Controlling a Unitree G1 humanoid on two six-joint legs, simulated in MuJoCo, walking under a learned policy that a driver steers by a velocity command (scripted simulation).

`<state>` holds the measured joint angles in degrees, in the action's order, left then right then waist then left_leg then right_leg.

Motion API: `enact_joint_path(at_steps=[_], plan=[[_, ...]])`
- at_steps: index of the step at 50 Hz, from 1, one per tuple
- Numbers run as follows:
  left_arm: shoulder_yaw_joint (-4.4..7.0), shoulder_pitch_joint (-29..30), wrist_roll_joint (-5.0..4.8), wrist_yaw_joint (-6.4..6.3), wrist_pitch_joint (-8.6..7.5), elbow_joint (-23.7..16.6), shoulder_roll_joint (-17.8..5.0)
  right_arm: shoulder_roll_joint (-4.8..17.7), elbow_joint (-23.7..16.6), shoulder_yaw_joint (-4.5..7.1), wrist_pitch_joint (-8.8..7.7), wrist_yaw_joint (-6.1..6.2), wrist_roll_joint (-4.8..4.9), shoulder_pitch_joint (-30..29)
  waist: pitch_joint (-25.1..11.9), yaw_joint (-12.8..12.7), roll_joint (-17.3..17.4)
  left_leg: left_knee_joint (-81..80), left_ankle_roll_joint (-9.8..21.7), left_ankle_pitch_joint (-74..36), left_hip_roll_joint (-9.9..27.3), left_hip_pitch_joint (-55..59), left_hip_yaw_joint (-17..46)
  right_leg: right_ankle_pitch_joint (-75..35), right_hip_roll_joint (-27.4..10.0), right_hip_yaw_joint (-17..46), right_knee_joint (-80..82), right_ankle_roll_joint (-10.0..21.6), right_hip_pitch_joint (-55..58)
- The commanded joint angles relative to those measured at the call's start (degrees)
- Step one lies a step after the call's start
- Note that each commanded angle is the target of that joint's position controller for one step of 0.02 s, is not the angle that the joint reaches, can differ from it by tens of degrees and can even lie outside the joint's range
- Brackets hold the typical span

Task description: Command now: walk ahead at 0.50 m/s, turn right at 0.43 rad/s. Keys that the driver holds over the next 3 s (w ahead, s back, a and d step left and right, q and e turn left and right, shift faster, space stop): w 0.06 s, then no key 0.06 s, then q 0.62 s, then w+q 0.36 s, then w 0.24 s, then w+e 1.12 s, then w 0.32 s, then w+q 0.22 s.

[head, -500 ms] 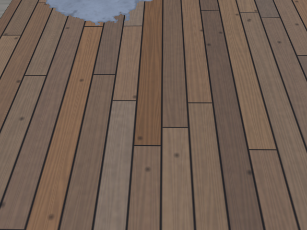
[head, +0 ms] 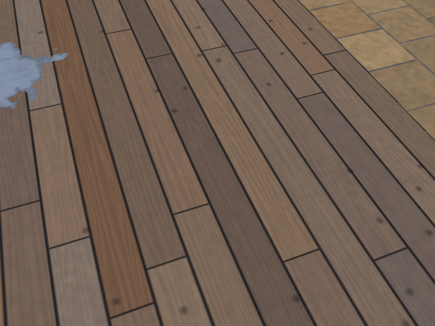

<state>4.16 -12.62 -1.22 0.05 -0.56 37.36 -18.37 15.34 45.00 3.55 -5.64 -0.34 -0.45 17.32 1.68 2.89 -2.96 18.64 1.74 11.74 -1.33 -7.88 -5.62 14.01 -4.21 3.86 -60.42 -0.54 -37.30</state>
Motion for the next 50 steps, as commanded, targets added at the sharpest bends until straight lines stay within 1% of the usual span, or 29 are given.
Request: enact_joint_path(at_steps=[1,3,5,7,8,10,11,12,13,14,15,16,17,18,21,25,29,31,32,33,34,35,36,37,38,39,41,45,50], plan=[[-0.34,2.01,0.26,0.52,-1.12,-4.21,-0.49,8.80,-2.60,1.96,-0.90,-0.10,0.26,-2.84,-0.06,-0.99,6.42,-10.40,9.79,-12.83,15.22,2.35,9.00,-7.52,-1.50,1.64,8.67,-0.17,-2.63],[-0.86,5.97,0.35,1.25,-1.86,-4.87,0.22,9.65,-1.61,2.02,-0.47,-0.11,0.85,-2.18,1.03,0.23,6.16,-10.60,8.99,-14.09,14.22,2.28,5.64,-12.42,-0.77,-0.71,16.56,0.26,-0.08],[-1.20,9.79,0.64,1.93,-2.50,-5.87,0.77,10.41,-0.25,2.03,0.22,0.07,1.31,-0.64,2.15,1.28,5.97,-8.98,8.22,-21.48,14.06,2.68,3.72,-14.62,0.60,-3.25,22.73,0.64,3.25],[-0.97,11.40,0.82,2.41,-2.98,-6.76,0.25,11.27,1.48,2.07,0.98,0.10,1.91,1.53,1.21,1.15,7.16,-5.52,7.16,-29.34,14.83,5.68,4.14,-13.62,1.88,-4.05,26.65,1.78,6.23],[-0.59,10.86,1.05,2.47,-3.18,-6.78,-0.56,11.78,2.06,2.12,1.35,0.12,2.28,1.75,0.29,0.18,8.09,-3.00,6.49,-33.15,15.00,7.07,4.77,-12.22,2.84,-4.25,28.58,2.65,8.36],[1.07,1.58,1.97,1.94,-3.45,-3.73,-3.84,12.03,2.37,1.94,1.82,0.32,2.80,0.19,-5.22,-5.80,8.06,7.75,3.74,-40.93,12.37,6.19,4.22,-18.02,5.50,-5.64,35.28,5.17,22.73],[2.17,-3.75,2.74,1.14,-3.37,-2.27,-7.45,10.01,2.08,1.14,1.46,0.33,1.97,1.10,-9.71,-7.89,6.06,16.77,0.95,-32.82,9.11,-0.23,2.82,-34.46,1.46,-2.89,34.27,6.84,34.93],[2.52,-9.01,4.92,0.04,-2.65,-2.24,-11.69,4.63,0.54,-0.91,0.77,-0.27,-0.30,4.69,-19.51,-7.73,-6.29,37.33,-3.31,2.18,3.35,-18.77,1.96,-62.00,-15.80,13.62,27.29,14.73,56.97],[1.65,-9.27,4.02,0.10,-1.90,-2.51,-9.46,4.20,3.16,-1.57,1.01,-0.48,0.85,11.26,-31.17,-7.18,-11.02,49.81,-4.87,30.56,0.23,-22.16,10.82,-63.57,-24.07,23.82,29.17,21.59,60.67],[1.38,-7.34,2.82,0.43,-1.21,-2.42,-7.42,10.20,3.45,0.39,1.74,-0.42,2.63,7.51,-26.95,-8.44,-5.12,53.15,-4.94,29.23,2.76,-23.97,13.29,-54.20,-19.94,17.76,31.88,19.58,53.32],[0.81,-2.96,1.89,0.53,-1.24,-2.08,-5.93,9.62,1.79,0.45,2.49,-0.04,3.20,2.86,-18.45,-6.69,-4.26,52.06,-4.77,26.71,4.57,-28.23,10.89,-45.25,-16.78,12.46,34.08,17.02,47.00],[0.16,0.79,1.53,0.60,-1.53,-1.45,-3.80,8.07,2.13,0.36,3.65,0.74,2.40,1.69,-12.67,-4.76,-2.06,48.80,-5.43,23.24,6.29,-27.70,9.87,-37.63,-14.24,8.61,37.29,15.12,38.75],[-0.14,4.24,1.80,0.65,-1.79,-1.20,-2.48,7.52,2.57,0.61,5.15,1.53,1.70,2.50,-9.64,-2.52,-2.90,46.20,-6.18,19.78,7.36,-23.22,9.59,-31.64,-12.61,5.35,40.60,13.99,30.64],[0.24,6.76,2.54,0.63,-1.97,-0.87,-3.24,6.68,2.86,0.65,6.47,2.08,1.44,4.14,-8.01,-0.78,-4.30,46.39,-7.11,16.22,6.57,-18.28,7.97,-28.69,-11.77,2.64,43.51,14.01,23.68],[0.72,10.12,3.10,-0.14,-2.46,0.06,-3.73,5.83,1.45,1.17,8.12,2.96,1.05,4.32,-6.40,0.65,-5.21,43.07,-7.38,11.18,6.54,-16.34,6.88,-22.75,-12.38,-2.03,46.52,14.78,18.73],[1.31,9.68,2.43,-1.74,-1.60,2.20,-4.95,5.47,-2.07,1.07,8.50,1.90,0.80,-2.01,-6.09,-1.33,-4.09,33.24,-5.52,5.00,7.72,-15.63,6.14,-14.37,-13.58,-4.77,47.26,14.19,21.01],[1.97,9.26,1.10,-1.87,-0.15,3.89,-6.76,6.77,-4.47,1.71,9.06,0.45,0.88,-4.11,-5.60,-1.76,-3.81,26.01,-3.30,6.87,6.93,-13.68,4.20,-12.29,-15.80,-5.10,44.35,12.70,24.91],[2.15,10.08,-0.03,-1.91,0.48,4.61,-7.01,6.57,-4.26,2.08,9.01,-0.15,0.73,-2.13,-5.52,-0.13,-2.78,16.90,-1.13,2.58,4.94,-8.76,1.71,-10.82,-14.58,-7.05,39.48,9.72,25.04],[1.95,8.00,-0.27,-1.88,0.79,5.73,-5.61,7.69,-3.89,2.66,8.82,-0.04,0.35,-0.84,-5.21,-0.10,-0.34,11.83,0.61,-1.55,3.54,-5.50,2.38,-6.48,-12.05,-8.90,34.63,6.70,23.80],[1.48,4.76,0.82,-1.72,1.16,6.68,-3.19,12.26,-4.33,3.95,8.51,0.66,0.26,0.01,-3.82,-1.42,10.91,3.77,3.85,-16.48,9.29,-2.14,12.69,1.94,-6.24,-14.23,22.12,1.57,18.65],[0.86,6.92,2.98,-1.84,1.27,3.80,-1.68,18.57,-6.61,4.94,8.14,1.45,-0.22,-1.08,-1.74,-2.43,24.89,0.71,14.51,-29.40,22.07,2.61,33.20,22.94,3.68,-14.78,6.16,-4.40,1.64],[1.41,12.03,2.63,-2.20,1.21,2.75,-3.59,16.63,-6.50,4.40,6.74,0.81,-1.76,1.49,-6.06,1.64,17.84,-0.67,19.23,-26.80,23.21,1.23,35.56,26.11,5.06,-4.13,-4.14,-3.68,-0.08],[1.75,12.05,1.31,-2.28,1.33,2.79,-4.18,15.34,-6.52,4.00,5.49,0.61,-1.60,-0.46,-6.06,0.10,14.17,-0.49,17.05,-24.04,20.53,1.58,30.66,21.50,4.00,-1.47,-6.85,-2.49,-1.43],[2.05,10.42,1.06,-2.62,1.42,4.02,-4.30,13.99,-7.05,3.87,4.92,0.83,-0.35,-3.95,-5.82,-1.72,10.95,0.42,13.59,-20.88,17.63,1.81,26.86,16.15,2.92,-0.46,-6.13,-1.89,-2.05],[2.51,9.43,1.55,-2.79,1.24,4.87,-5.36,11.70,-7.11,3.32,4.96,1.22,1.23,-5.08,-6.89,-2.26,9.49,-0.26,11.33,-12.01,16.06,2.71,25.74,12.03,2.00,-0.07,-3.93,-1.61,-2.55],[2.74,9.37,1.66,-2.49,0.89,5.10,-5.48,10.53,-7.18,2.85,5.07,1.66,1.80,-5.03,-7.42,-2.53,10.05,-1.69,10.57,-3.26,14.78,2.21,25.53,8.31,1.95,-0.32,-2.95,-1.47,-1.43],[2.62,10.80,1.00,-1.54,-0.18,4.83,-4.52,9.74,-7.43,2.51,4.99,2.23,1.46,-3.56,-6.58,-1.81,10.78,-5.41,10.49,11.91,13.59,3.30,27.51,2.77,2.56,-0.33,2.21,-1.25,-2.09],[2.04,14.29,0.87,-0.42,-2.62,4.64,-2.95,11.58,-7.05,3.12,4.10,2.93,1.20,-1.67,-3.95,-0.41,10.74,-6.68,10.54,10.63,12.56,4.02,27.52,-1.67,3.86,0.36,18.20,-2.13,0.66],[1.58,15.22,0.16,0.92,-4.48,4.57,-3.09,12.76,-7.03,3.57,4.23,2.24,1.64,-0.79,-2.41,0.50,11.37,-5.49,11.37,12.79,11.34,-1.76,29.54,-0.71,5.31,-0.26,27.95,-2.34,8.88]])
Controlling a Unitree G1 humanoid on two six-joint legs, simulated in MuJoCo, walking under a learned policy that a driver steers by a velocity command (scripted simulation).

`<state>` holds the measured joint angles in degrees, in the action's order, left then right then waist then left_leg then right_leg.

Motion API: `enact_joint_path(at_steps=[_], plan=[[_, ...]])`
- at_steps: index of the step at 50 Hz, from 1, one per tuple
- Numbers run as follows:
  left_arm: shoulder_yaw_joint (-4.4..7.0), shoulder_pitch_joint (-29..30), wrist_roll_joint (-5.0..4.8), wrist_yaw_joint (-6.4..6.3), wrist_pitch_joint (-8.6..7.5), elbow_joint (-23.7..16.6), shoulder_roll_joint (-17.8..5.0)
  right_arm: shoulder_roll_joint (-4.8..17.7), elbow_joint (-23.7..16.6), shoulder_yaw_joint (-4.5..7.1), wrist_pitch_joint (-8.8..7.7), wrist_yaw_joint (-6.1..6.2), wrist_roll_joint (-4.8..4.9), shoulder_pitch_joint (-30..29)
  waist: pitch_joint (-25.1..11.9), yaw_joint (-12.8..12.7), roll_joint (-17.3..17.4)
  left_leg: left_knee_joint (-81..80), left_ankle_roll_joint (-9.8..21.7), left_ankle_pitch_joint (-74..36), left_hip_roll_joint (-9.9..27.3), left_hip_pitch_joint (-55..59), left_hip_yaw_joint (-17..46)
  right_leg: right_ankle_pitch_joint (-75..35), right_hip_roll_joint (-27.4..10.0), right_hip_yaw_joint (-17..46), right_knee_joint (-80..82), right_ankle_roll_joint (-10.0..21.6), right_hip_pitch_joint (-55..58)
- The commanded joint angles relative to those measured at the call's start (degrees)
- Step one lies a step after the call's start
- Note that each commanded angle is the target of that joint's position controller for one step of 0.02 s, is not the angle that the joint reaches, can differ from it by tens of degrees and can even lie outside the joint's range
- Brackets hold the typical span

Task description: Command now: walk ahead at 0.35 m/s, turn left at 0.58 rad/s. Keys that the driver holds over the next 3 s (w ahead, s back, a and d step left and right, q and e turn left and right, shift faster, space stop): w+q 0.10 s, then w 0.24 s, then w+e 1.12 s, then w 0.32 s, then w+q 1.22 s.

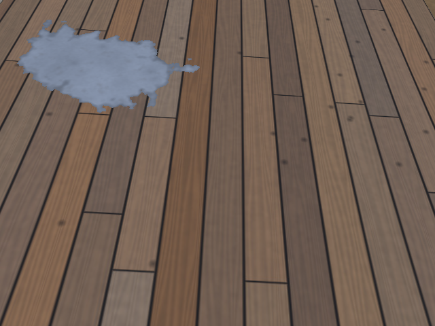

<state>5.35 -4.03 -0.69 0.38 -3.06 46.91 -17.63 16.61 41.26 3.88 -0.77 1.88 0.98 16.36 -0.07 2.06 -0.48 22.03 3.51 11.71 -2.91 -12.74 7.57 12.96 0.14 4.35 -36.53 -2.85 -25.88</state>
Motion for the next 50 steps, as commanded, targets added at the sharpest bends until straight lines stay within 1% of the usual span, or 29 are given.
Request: enact_joint_path(at_steps=[1,3,4,5,6,7,8,9,10,13,14,18,20,23,25,26,27,28,29,30,31,32,33,34,36,38,43,48,50], plan=[[0.39,6.42,-0.58,0.77,-2.36,-5.00,-4.15,11.43,-3.33,3.21,-0.54,-0.15,0.26,0.21,-0.61,1.24,8.95,-8.54,9.57,13.50,12.80,2.11,17.43,0.44,1.24,-0.76,5.30,0.29,-0.68],[0.60,4.46,-0.96,0.93,-3.14,-4.51,-4.94,10.81,-3.51,2.97,-0.32,-0.36,0.26,-0.25,-0.77,0.01,8.99,-7.10,8.93,14.42,12.15,0.17,19.33,-0.26,1.48,-0.78,8.38,1.18,4.51],[0.73,2.22,-1.01,0.89,-3.53,-3.79,-5.02,10.08,-3.78,2.70,-0.18,-0.39,0.33,-1.18,-0.95,-1.63,8.61,-5.43,8.04,15.23,11.02,-1.66,19.37,-2.43,1.48,-1.27,11.40,1.84,8.87],[1.00,-0.67,-0.88,0.68,-3.78,-2.81,-5.37,8.74,-4.10,2.27,-0.10,-0.40,0.28,-1.77,-1.41,-3.38,7.85,-2.70,6.66,16.03,9.06,-4.58,18.75,-3.61,1.02,-1.65,13.81,2.48,14.60],[1.48,-5.93,-0.45,0.35,-3.94,-1.30,-6.76,5.87,-4.41,1.36,-0.31,-0.41,-0.06,-2.37,-3.29,-5.64,6.29,3.26,4.58,17.16,6.87,-9.49,16.05,-2.81,-2.86,0.75,14.44,3.93,22.69],[1.91,-13.59,0.68,-0.08,-3.90,0.22,-9.42,0.75,-4.69,-0.15,-0.58,-0.55,-0.67,-1.59,-7.32,-7.38,-2.85,20.86,1.05,21.00,1.34,-16.59,7.69,5.81,-13.42,12.30,17.62,7.43,32.17],[2.94,-17.01,1.97,0.47,-3.55,1.77,-14.55,2.07,-8.15,0.08,-1.47,-0.36,0.91,-1.26,-4.77,-5.98,-14.74,32.24,-0.11,24.71,-2.54,-31.86,2.42,24.58,-22.40,35.16,24.62,15.52,35.07],[2.12,-13.71,0.98,0.80,-3.75,0.86,-10.95,6.83,-6.64,1.02,-2.00,-0.30,1.17,-0.27,0.00,-5.38,-10.61,39.69,-0.68,21.25,2.03,-36.16,3.67,30.59,-23.10,35.98,25.78,17.22,31.91],[1.08,-11.77,0.21,0.70,-3.72,0.25,-7.17,8.41,-5.71,1.56,-2.14,-0.57,0.80,-1.20,3.11,-5.26,-8.87,41.84,-0.94,15.75,3.11,-37.62,3.38,26.75,-19.86,29.62,25.59,15.57,30.19],[-0.21,-9.90,0.69,0.22,-3.31,0.20,-4.65,6.05,-5.75,1.20,-2.98,-1.43,-0.11,-4.07,4.12,-4.29,-6.21,39.15,-1.80,5.65,6.12,-34.89,1.32,9.75,-14.60,16.80,27.03,13.05,25.46],[-0.31,-10.37,0.77,0.10,-3.34,0.55,-4.68,5.07,-6.11,0.87,-3.22,-1.71,-0.26,-4.99,3.85,-4.39,-6.32,37.69,-2.40,3.25,6.42,-33.79,-0.42,4.82,-13.54,13.87,27.77,13.16,24.49],[-0.28,-12.96,-0.22,-0.25,-2.88,2.06,-6.35,1.70,-8.81,-0.74,-3.73,-2.24,-0.74,-11.24,3.64,-5.94,-5.22,24.59,-4.60,-4.85,7.53,-28.73,-6.01,-9.59,-11.02,5.71,28.75,13.62,21.48],[-0.35,-15.12,-0.65,-0.32,-2.35,2.79,-7.07,0.58,-10.07,-1.29,-4.22,-2.77,-0.42,-14.96,4.05,-7.02,-5.16,16.72,-5.06,-8.10,6.16,-23.55,-7.50,-12.68,-10.14,3.89,28.16,13.31,19.37],[-0.15,-18.09,-1.22,-0.41,-1.61,3.68,-8.59,2.12,-10.99,-0.85,-4.67,-3.61,0.28,-17.21,4.18,-6.86,-5.66,10.68,-4.70,-9.88,4.46,-17.78,-7.31,-14.40,-12.43,5.75,26.67,13.00,19.91],[0.04,-18.05,-1.37,-0.60,-1.12,3.92,-9.27,4.19,-10.76,-0.02,-4.93,-3.77,0.48,-15.43,3.41,-4.37,-6.32,7.58,-3.24,-8.69,3.96,-13.16,-6.38,-17.93,-13.99,7.09,24.09,11.74,21.75],[0.11,-17.37,-1.38,-0.67,-0.96,3.80,-9.63,5.58,-9.84,0.73,-4.98,-3.55,0.36,-11.93,1.42,-1.69,-6.21,5.78,-1.98,-8.20,3.17,-6.92,-6.90,-24.50,-13.37,6.11,19.98,10.69,21.47],[-0.16,-17.48,-1.08,-0.64,-0.93,3.63,-8.95,7.70,-7.71,2.01,-4.87,-3.01,0.07,-5.00,-3.07,1.93,-5.15,4.69,-0.43,-7.79,2.45,3.88,-7.71,-30.40,-10.66,4.05,11.65,9.24,19.47],[-1.13,-16.64,-0.07,-0.50,-1.13,2.29,-6.46,10.57,-6.07,3.14,-4.64,-2.28,-0.76,4.49,-10.61,6.61,-3.02,7.16,2.36,-7.01,8.96,19.82,-2.37,-22.54,-7.73,2.31,-2.32,7.13,10.64],[-3.26,-23.24,0.20,-0.46,-1.83,0.58,0.72,16.18,-5.05,4.30,-3.98,-2.00,-1.98,10.19,-21.73,5.00,12.99,4.60,9.85,2.32,25.71,39.64,21.13,4.72,0.07,-2.61,-24.49,3.26,-8.26],[-2.55,-23.26,-1.20,-0.40,-2.46,1.37,-2.50,11.64,-4.55,3.15,-3.70,-2.25,-1.95,10.90,-23.83,5.44,15.69,-3.28,11.71,10.20,27.75,36.12,33.50,19.81,0.20,3.33,-33.49,3.40,-13.26],[-1.09,-18.77,-2.52,-0.39,-2.37,0.11,-6.84,8.37,-4.33,1.96,-3.74,-2.29,-1.41,6.63,-13.03,4.64,11.81,-4.61,9.35,12.31,25.59,28.56,24.88,16.17,-2.66,3.08,-37.05,3.92,-17.79],[-1.08,-15.65,-2.29,-0.54,-2.12,-0.61,-6.44,6.49,-4.35,1.34,-3.87,-2.34,-1.02,2.69,-7.34,3.18,9.43,-5.99,8.08,8.88,23.21,21.04,17.33,11.45,-5.05,1.36,-36.14,4.09,-17.65],[-0.96,-14.29,-1.46,-0.65,-1.69,-0.82,-5.68,4.63,-3.94,0.82,-4.10,-2.56,-1.12,-0.63,-3.44,1.44,7.84,-8.12,7.39,4.60,20.82,14.42,11.77,8.12,-6.48,0.97,-33.63,3.96,-15.87],[-0.75,-14.95,-1.12,-0.67,-0.89,-0.58,-4.61,3.49,-3.65,0.58,-4.58,-2.69,-1.47,-2.98,-1.28,-0.52,8.87,-10.38,6.70,1.09,19.01,9.31,6.89,5.61,-7.93,1.38,-31.52,3.80,-12.73],[-1.14,-15.48,-1.21,-0.53,0.61,-0.74,-1.84,3.05,-2.62,0.89,-5.52,-2.76,-1.57,-5.41,0.62,-2.45,7.70,-13.62,6.99,-4.21,18.30,4.30,1.31,3.11,-8.46,0.94,-30.19,3.23,-9.85],[-1.11,-13.41,-0.86,-0.52,1.44,-2.24,-1.32,4.08,-1.50,1.40,-6.17,-2.52,-1.63,-5.81,2.24,-3.19,5.87,-15.24,7.56,-8.75,18.74,3.41,-2.87,-0.40,-8.67,1.54,-27.32,2.61,-11.88],[-1.87,-5.04,-0.40,1.34,0.98,-5.49,-0.56,7.10,0.69,2.42,-5.86,-1.54,-1.46,-4.33,4.35,-1.22,3.16,-16.33,6.37,-12.71,17.32,4.83,-13.15,-14.78,-7.60,-1.36,-10.01,2.79,-10.79],[-1.90,2.82,-0.38,2.83,1.18,-9.65,-1.93,9.90,3.16,3.52,-4.30,-1.30,0.15,-0.44,6.49,1.01,1.89,-13.59,4.74,-14.90,19.94,13.76,-16.79,-11.65,-6.35,-4.64,-1.27,5.59,-11.96],[-1.26,2.55,-0.28,3.09,1.37,-10.83,-3.24,11.46,3.56,3.96,-3.36,-1.23,0.63,-0.21,4.82,-0.18,3.07,-7.71,3.68,-29.12,20.22,16.97,-18.39,-5.82,-3.64,-7.63,-0.16,7.58,-8.63]])
Over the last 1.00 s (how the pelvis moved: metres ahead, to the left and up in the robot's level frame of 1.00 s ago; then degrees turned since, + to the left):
0.25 0.00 0.01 22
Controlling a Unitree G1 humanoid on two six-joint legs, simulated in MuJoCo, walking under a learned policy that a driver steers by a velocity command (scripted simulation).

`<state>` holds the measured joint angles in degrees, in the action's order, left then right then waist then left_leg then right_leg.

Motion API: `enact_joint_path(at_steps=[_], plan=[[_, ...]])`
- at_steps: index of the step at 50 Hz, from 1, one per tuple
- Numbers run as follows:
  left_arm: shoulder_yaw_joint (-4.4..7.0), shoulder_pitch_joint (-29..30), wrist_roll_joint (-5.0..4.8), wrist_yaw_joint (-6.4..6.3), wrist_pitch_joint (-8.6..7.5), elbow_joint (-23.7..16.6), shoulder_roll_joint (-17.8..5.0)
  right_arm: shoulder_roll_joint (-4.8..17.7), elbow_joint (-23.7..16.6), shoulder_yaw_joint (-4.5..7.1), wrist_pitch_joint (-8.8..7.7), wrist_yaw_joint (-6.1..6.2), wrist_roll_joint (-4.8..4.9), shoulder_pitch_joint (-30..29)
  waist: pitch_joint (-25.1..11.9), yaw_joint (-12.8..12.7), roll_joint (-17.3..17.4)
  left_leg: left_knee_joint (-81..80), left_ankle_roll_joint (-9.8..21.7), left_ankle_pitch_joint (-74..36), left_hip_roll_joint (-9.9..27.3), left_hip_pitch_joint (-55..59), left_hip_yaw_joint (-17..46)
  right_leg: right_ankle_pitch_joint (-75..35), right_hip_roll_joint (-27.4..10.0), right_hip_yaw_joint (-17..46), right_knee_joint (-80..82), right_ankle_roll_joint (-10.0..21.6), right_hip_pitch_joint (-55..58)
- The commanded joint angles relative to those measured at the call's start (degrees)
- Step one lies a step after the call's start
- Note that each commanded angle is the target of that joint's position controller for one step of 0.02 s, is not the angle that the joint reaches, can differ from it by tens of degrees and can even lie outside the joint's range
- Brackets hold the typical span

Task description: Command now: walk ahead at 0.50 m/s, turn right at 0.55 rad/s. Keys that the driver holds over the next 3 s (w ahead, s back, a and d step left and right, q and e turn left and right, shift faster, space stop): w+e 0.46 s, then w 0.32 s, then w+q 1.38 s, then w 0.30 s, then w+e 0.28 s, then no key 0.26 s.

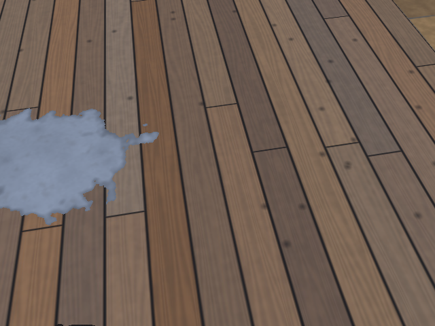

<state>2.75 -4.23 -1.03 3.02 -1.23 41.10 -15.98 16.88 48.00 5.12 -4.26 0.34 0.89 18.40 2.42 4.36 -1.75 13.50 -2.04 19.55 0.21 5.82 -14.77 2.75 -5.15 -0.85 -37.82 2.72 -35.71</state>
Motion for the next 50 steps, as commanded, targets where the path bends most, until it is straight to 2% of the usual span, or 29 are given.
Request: enact_joint_path(at_steps=[1,2,3,4,5,6,7,8,9,10,13,18,21,23,25,26,27,28,29,30,31,32,33,35,39,42,47,49,50], plan=[[2.09,0.02,0.01,0.38,-0.27,-4.90,-6.19,12.09,-3.25,2.93,0.65,0.41,0.96,-2.51,-0.36,-4.34,5.44,6.74,8.49,-47.58,16.68,-0.89,3.04,7.58,4.06,-4.50,0.94,3.26,6.13],[3.49,-7.35,-0.26,0.13,-0.11,-3.32,-8.26,12.17,-3.45,2.83,1.27,0.48,1.22,-3.33,-4.51,-8.80,5.25,17.35,7.14,-54.23,15.06,-2.76,1.30,7.33,7.14,-6.27,3.11,4.98,16.08],[5.73,-17.59,-0.50,-0.73,0.33,-0.45,-12.41,10.55,-3.85,2.03,1.32,0.76,0.69,-2.38,-10.07,-13.29,3.41,32.03,4.74,-49.23,12.55,-11.45,0.33,5.56,8.66,-4.07,4.61,7.23,32.55],[7.45,-20.53,-1.05,-1.83,0.63,0.04,-19.83,3.92,-6.83,-0.13,0.52,0.53,-1.76,1.64,-14.35,-9.85,-11.19,54.68,0.28,-8.01,4.73,-36.37,0.89,11.47,-5.99,23.55,7.62,15.91,52.16],[6.43,-19.84,-0.63,-1.37,-0.52,-2.71,-19.05,3.00,-7.91,-1.30,-1.71,0.04,-1.12,0.44,-24.22,-9.40,-10.29,65.14,-0.14,16.19,-2.70,-46.60,16.01,21.60,-13.90,49.88,18.78,22.57,59.22],[4.97,-18.85,-0.15,-0.88,-1.49,-2.39,-14.24,7.95,-9.49,-0.09,-3.03,-0.56,1.36,-6.83,-18.64,-11.91,-4.18,66.45,1.21,11.78,0.41,-52.49,20.06,20.47,-13.14,44.23,22.16,18.75,56.42],[4.49,-16.71,-0.14,-0.88,-2.14,-2.14,-12.59,7.63,-10.17,-0.33,-3.82,-0.56,1.67,-8.76,-12.17,-10.36,-2.75,62.66,2.42,6.71,2.74,-53.17,19.40,16.51,-11.05,36.59,21.91,16.75,49.09],[3.92,-12.69,-0.21,-1.05,-2.30,-2.66,-10.65,7.34,-9.43,-0.27,-4.09,-0.02,0.20,-8.60,-8.42,-7.69,0.75,57.61,2.47,2.70,5.11,-50.06,19.47,10.80,-8.63,30.40,21.53,14.80,41.02],[3.27,-9.66,0.30,-1.33,-2.35,-3.60,-8.79,7.89,-8.93,0.18,-3.72,0.28,-0.84,-7.73,-6.62,-5.43,-0.09,53.64,2.21,-0.07,6.59,-45.53,19.80,5.03,-6.68,25.99,22.34,13.87,34.55],[3.01,-8.16,0.84,-1.59,-2.35,-4.53,-8.21,7.95,-8.76,0.35,-3.02,0.14,-1.09,-6.93,-6.12,-4.13,-1.18,52.00,1.75,-1.72,7.03,-42.33,19.93,1.99,-5.54,24.31,23.63,13.83,30.66],[3.36,-9.06,0.49,-2.54,-2.70,-4.31,-9.28,5.71,-9.12,-0.10,-1.49,0.09,-1.78,-7.55,-4.85,-3.53,-0.34,44.92,-0.69,-5.80,6.18,-40.36,18.38,-5.69,-3.70,19.25,25.31,14.36,24.97],[3.69,-12.86,-0.07,-3.89,-2.08,-2.90,-10.28,3.06,-11.84,-1.43,-1.66,-0.54,-1.33,-18.14,-1.70,-7.39,-2.42,23.61,-2.46,-22.79,2.33,-37.28,17.74,0.56,0.25,15.15,24.81,10.53,21.37],[3.86,-15.75,-0.46,-4.07,-1.64,-1.71,-10.54,4.08,-13.05,-1.31,-2.33,-1.41,-0.45,-21.95,-1.09,-8.85,-2.93,17.88,-1.94,-25.01,0.73,-34.59,18.50,4.09,-1.15,18.36,22.70,9.82,22.70],[3.79,-16.52,-0.51,-4.25,-1.30,-1.36,-9.95,5.57,-13.20,-0.80,-2.79,-1.90,-0.33,-21.83,-1.30,-8.32,-3.52,15.24,-0.81,-22.37,0.49,-33.75,19.78,5.17,-2.46,21.78,19.27,9.12,26.16],[3.78,-16.18,-0.12,-4.39,-1.04,-1.09,-9.56,6.62,-12.32,-0.34,-3.25,-2.18,-0.33,-18.66,-1.83,-6.76,-5.33,14.73,1.03,-18.30,0.87,-31.22,19.16,2.65,-4.06,23.45,16.08,8.24,28.92],[3.54,-15.78,-0.02,-4.33,-0.87,-1.01,-8.76,6.94,-11.21,0.06,-3.50,-2.08,-0.56,-15.03,-2.79,-4.80,-5.71,12.88,2.39,-17.73,0.45,-26.54,17.76,-0.59,-3.22,23.04,13.32,7.36,29.02],[2.77,-16.04,0.31,-4.09,-0.91,-1.10,-6.70,8.48,-9.89,0.88,-3.78,-1.76,-1.19,-9.57,-6.62,-2.27,-4.73,12.21,4.45,-17.22,1.49,-17.60,17.98,-4.89,-0.11,20.78,5.87,5.71,27.98],[1.54,-17.19,1.27,-3.96,-0.95,-1.97,-3.84,11.19,-9.17,1.45,-3.84,-1.41,-1.96,-1.46,-14.93,0.66,1.53,13.34,8.02,-14.61,10.46,-3.42,27.65,3.46,3.54,16.48,-9.99,3.59,21.49],[0.63,-26.40,-0.86,-3.84,-1.62,-2.45,-0.60,16.09,-6.10,2.88,-3.10,-1.95,-2.10,3.73,-20.37,-3.13,22.13,6.51,18.25,-0.65,21.74,13.31,55.78,28.81,12.03,10.24,-28.76,-0.74,0.81],[1.44,-24.45,-1.50,-4.08,-1.87,-1.19,-6.60,10.32,-6.46,1.64,-3.00,-2.42,-0.30,3.20,-16.25,-1.14,15.30,2.37,17.56,13.93,22.09,11.83,61.60,29.49,8.48,12.97,-35.27,-1.08,-6.94],[2.28,-16.80,-1.24,-4.05,-1.92,-2.20,-9.63,7.06,-6.92,0.69,-2.77,-2.21,-0.17,0.31,-8.77,0.37,9.44,1.81,15.14,12.32,19.68,5.16,52.64,24.26,6.51,12.29,-36.31,-0.93,-8.70],[2.14,-12.56,-0.44,-4.20,-1.98,-3.27,-9.08,6.34,-7.37,0.17,-2.39,-2.12,-0.95,-2.64,-5.44,-0.49,5.23,1.43,13.84,5.38,17.22,-1.13,45.71,20.54,4.52,10.02,-34.93,-0.93,-7.20],[2.13,-10.07,0.42,-4.03,-2.31,-4.12,-8.29,5.28,-7.00,-0.23,-2.15,-2.03,-1.23,-4.17,-2.50,-1.29,4.74,0.48,14.09,-1.44,15.27,-5.96,40.99,17.88,2.96,9.46,-31.53,-1.03,-6.63],[1.93,-10.91,0.31,-3.40,-2.49,-4.05,-6.35,3.94,-6.45,-0.85,-2.33,-1.72,-1.56,-4.68,-2.66,-3.33,7.60,-1.39,13.57,-9.71,12.33,-9.87,34.91,15.20,0.62,7.85,-26.43,-1.18,-2.17],[0.67,-6.72,0.85,-2.99,-2.52,-5.70,-3.16,6.94,-4.57,-0.23,-2.36,-1.27,-0.34,-2.48,-1.65,-2.77,6.46,-4.60,15.54,-18.62,12.59,-11.31,28.99,11.15,-0.69,4.77,-15.07,-2.83,-3.28],[0.00,-0.70,0.97,-2.54,-3.31,-7.18,-1.97,8.17,-3.39,-0.07,-1.50,-0.92,0.26,-0.47,-0.70,-1.11,5.86,-4.94,14.37,-21.30,10.21,-12.99,25.23,1.83,0.55,3.28,-3.11,-3.64,0.30],[0.36,6.04,0.15,-1.32,-4.50,-8.85,-3.28,9.07,-1.28,0.08,-0.06,-0.44,0.90,4.47,0.07,0.27,6.44,-1.57,12.78,-21.25,11.16,-12.05,26.29,-3.67,3.75,3.03,7.18,-3.85,6.97],[1.06,4.81,0.03,-1.18,-4.96,-8.73,-4.99,9.87,-1.04,0.39,0.51,-0.06,0.95,4.43,-0.49,-1.63,7.33,1.10,11.54,-21.30,12.40,-10.57,28.35,-1.08,4.05,3.54,9.90,-2.64,10.94],[1.66,1.65,0.09,-1.36,-5.12,-7.85,-6.04,10.09,-1.10,0.44,0.72,0.08,0.93,3.69,-1.85,-3.93,7.39,4.30,10.55,-24.38,11.79,-11.25,27.85,-0.55,4.42,2.95,11.87,-1.56,16.39]])
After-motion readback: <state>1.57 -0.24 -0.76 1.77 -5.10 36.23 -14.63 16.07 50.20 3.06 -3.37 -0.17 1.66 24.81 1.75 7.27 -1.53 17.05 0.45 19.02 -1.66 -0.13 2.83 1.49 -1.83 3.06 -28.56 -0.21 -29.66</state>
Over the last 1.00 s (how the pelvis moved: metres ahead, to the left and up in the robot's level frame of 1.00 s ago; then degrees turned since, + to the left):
0.47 0.03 -0.02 -9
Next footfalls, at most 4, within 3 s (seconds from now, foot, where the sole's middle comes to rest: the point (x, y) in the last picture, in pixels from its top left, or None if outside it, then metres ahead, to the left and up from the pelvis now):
0.06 right None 0.21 -0.11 -0.77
0.54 left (209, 306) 0.52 0.04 -0.77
1.04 right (305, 248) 0.69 -0.29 -0.77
1.54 left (228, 177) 1.00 -0.07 -0.77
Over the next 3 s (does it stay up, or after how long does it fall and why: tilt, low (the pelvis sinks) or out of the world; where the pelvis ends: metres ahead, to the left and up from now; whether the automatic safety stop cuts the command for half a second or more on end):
stays up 1.58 0.05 0.00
